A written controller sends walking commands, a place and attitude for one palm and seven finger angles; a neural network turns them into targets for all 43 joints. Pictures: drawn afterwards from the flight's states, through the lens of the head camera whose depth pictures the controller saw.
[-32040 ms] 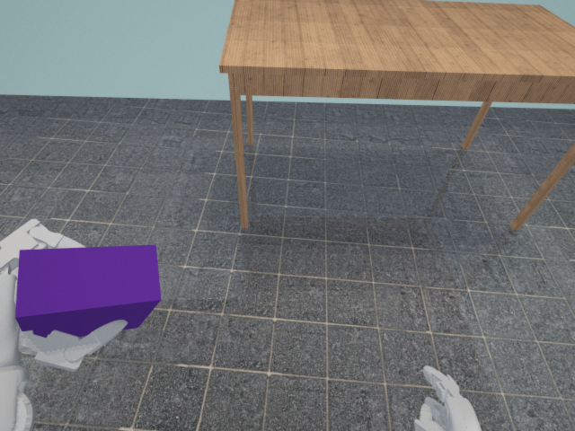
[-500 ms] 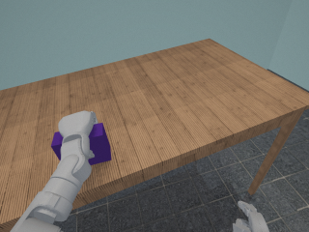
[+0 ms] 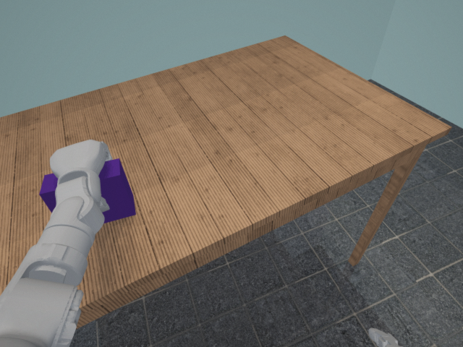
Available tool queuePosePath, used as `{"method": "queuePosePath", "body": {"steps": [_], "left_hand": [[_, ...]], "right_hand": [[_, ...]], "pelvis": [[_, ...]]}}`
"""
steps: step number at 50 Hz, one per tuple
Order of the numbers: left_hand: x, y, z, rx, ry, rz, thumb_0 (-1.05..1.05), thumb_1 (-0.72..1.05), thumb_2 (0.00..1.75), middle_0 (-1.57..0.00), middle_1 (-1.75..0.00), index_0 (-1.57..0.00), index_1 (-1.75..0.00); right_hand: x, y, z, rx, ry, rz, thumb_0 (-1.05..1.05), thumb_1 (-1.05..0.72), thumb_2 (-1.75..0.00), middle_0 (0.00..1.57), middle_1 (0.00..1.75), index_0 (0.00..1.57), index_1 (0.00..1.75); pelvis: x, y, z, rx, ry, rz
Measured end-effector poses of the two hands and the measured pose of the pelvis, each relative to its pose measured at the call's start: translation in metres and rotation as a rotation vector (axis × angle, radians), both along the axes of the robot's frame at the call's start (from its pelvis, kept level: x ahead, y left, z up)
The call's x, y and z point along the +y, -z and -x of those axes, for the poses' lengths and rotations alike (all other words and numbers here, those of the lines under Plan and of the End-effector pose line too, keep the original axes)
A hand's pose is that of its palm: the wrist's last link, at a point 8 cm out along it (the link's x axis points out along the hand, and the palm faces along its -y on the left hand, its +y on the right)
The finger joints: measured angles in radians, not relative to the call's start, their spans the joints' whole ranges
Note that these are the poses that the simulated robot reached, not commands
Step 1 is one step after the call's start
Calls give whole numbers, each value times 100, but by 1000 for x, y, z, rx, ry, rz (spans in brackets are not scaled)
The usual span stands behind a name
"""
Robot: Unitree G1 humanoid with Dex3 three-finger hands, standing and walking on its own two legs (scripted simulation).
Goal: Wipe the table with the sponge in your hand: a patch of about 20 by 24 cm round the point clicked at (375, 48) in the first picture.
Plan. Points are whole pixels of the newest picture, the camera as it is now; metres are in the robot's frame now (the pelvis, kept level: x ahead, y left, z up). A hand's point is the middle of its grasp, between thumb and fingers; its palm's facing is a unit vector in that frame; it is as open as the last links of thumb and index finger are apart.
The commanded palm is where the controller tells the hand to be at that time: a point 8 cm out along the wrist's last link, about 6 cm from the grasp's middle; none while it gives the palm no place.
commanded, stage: wipe forward along the third lane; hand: left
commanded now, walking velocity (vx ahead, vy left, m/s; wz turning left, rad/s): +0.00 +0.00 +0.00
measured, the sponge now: (95, 202) +0.38 +0.29 +0.05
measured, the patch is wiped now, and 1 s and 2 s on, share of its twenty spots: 0.85 0.95 1.00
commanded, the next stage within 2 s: wipe back along the third lane in 0.44 s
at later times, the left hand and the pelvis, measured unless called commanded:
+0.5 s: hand (87, 169) +0.42 +0.31 +0.10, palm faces -0.05 -0.05 -1.00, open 9.9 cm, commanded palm +0.41 +0.32 +0.13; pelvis +0.01 +0.03 +0.00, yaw +1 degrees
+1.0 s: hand (83, 172) +0.42 +0.32 +0.09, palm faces +0.05 -0.04 -1.00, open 9.9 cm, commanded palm +0.37 +0.29 +0.13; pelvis +0.04 +0.08 +0.01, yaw +1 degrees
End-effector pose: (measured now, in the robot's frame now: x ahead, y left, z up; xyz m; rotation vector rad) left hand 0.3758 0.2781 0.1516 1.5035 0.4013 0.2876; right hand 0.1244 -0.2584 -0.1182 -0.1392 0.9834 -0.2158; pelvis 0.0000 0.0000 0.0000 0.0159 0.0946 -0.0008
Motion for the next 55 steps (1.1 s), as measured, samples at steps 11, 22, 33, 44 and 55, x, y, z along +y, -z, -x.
{"method": "queuePosePath", "body": {"steps": [11, 22, 33, 44, 55], "left_hand": [[11, 1, -12, -7, 15, 7, 2, -56, 107, -77, -136, -84, -131], [22, 1, -26, -5, 14, 8, 2, -56, 107, -77, -136, -83, -131], [35, 1, -43, -14, 25, -24, 2, -55, 107, -76, -138, -82, -133], [34, 6, -26, -101, 16, -15, 1, -51, 106, -71, -142, -76, -139], [29, 4, -15, -121, -18, 0, 0, -48, 105, -68, -145, -74, -141]], "right_hand": [[13, -2, -6, 16, 0, -6, 1, -91, -90, 20, 30, 19, 29], [38, -9, -15, 2, -21, -13, 1, -91, -90, 20, 30, 20, 29], [51, -8, 5, 63, 10, 0, 1, -91, -90, 20, 30, 20, 29], [85, -10, -25, 43, -26, -50, 1, -91, -90, 20, 30, 19, 29], [131, -38, -121, -138, -169, -108, 1, -91, -90, 20, 30, 19, 29]], "pelvis": [[12, -2, -7, 19, -2, 8], [28, -3, -7, 32, -12, 19], [48, -4, -11, 54, -6, 30], [70, -6, -28, 21, -8, 38], [83, -6, -44, -2, -26, 40]]}}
